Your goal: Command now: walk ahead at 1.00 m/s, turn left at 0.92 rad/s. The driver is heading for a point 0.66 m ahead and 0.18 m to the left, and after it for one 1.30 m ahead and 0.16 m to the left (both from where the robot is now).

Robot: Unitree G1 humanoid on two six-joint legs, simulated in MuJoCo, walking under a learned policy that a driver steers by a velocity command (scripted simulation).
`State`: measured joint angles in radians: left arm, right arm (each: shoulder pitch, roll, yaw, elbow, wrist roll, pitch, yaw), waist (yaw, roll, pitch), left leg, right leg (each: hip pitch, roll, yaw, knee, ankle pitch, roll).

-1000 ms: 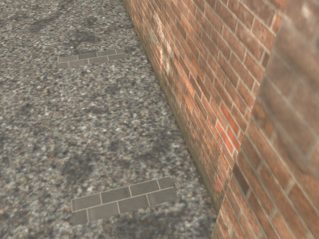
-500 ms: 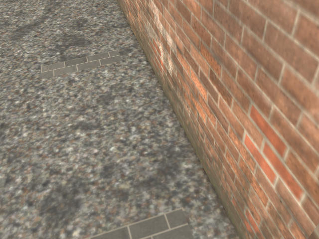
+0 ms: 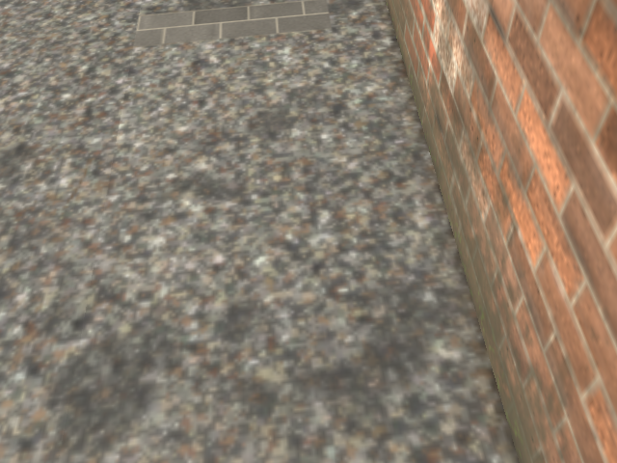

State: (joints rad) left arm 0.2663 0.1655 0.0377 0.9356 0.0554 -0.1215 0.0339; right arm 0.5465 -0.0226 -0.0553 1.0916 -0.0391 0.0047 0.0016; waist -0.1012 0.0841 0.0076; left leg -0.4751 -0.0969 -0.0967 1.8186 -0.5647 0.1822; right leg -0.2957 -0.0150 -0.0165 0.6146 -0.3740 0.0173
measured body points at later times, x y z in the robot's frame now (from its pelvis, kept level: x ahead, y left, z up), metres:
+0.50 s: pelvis +0.47 +0.14 +0.01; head +0.48 +0.14 +0.45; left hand +0.59 +0.43 -0.05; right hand +0.59 -0.08 -0.14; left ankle +0.34 +0.14 -0.72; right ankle +0.71 +0.06 -0.65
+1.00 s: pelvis +0.75 +0.24 +0.02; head +0.79 +0.24 +0.47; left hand +0.66 +0.50 -0.10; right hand +1.10 +0.15 -0.02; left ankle +0.84 +0.42 -0.69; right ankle +0.80 +0.17 -0.72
